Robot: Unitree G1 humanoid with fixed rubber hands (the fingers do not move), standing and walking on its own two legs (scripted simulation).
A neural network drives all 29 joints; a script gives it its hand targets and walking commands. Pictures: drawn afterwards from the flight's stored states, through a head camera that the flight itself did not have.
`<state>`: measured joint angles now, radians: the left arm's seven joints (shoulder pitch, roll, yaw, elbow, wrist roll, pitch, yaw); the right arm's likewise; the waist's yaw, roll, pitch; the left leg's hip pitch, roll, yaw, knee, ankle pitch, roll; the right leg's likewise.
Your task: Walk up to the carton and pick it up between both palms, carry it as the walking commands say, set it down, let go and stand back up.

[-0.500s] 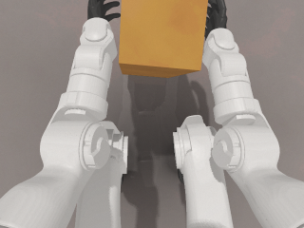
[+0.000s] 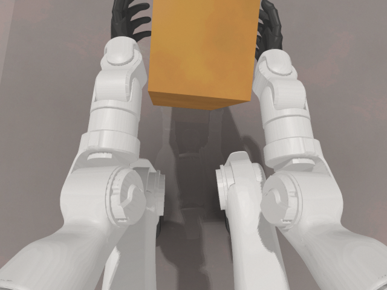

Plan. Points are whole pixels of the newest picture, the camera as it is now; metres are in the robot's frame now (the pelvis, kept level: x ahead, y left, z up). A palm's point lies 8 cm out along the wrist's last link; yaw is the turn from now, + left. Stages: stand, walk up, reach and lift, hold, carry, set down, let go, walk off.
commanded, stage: reach and lift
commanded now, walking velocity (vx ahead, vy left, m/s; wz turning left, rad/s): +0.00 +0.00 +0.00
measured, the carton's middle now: (192, 60) +0.52 -0.03 -0.18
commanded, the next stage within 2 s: none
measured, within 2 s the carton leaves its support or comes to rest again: neither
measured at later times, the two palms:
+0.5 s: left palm (109, 31) +0.51 +0.09 -0.02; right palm (286, 46) +0.48 -0.15 -0.03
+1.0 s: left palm (81, 26) +0.49 +0.09 +0.05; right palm (308, 42) +0.46 -0.15 +0.04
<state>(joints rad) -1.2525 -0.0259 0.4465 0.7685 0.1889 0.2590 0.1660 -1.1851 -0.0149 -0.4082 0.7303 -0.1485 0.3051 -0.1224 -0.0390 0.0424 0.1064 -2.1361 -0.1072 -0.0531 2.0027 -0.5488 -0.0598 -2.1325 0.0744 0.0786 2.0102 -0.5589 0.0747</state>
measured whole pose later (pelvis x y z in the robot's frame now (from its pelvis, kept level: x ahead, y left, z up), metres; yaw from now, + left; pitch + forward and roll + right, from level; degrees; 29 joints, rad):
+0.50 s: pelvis +0.00 +0.00 +0.05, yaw +0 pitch +38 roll +1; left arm -1.16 -0.08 0.48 0.73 0.23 0.29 0.16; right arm -1.09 0.04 -0.45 0.69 -0.20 0.34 -0.10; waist -0.04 0.04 0.00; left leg -1.99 -0.11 -0.06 1.84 -0.51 -0.06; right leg -1.99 0.06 0.08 1.85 -0.53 0.07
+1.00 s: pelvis +0.00 +0.00 +0.10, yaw +0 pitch +35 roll +0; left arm -1.04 -0.12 0.50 0.72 0.26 0.30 0.13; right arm -0.98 0.10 -0.48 0.66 -0.24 0.36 -0.10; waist -0.04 0.04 -0.06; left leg -1.80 -0.10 -0.07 1.67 -0.49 -0.04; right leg -1.79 0.06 0.08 1.68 -0.50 0.06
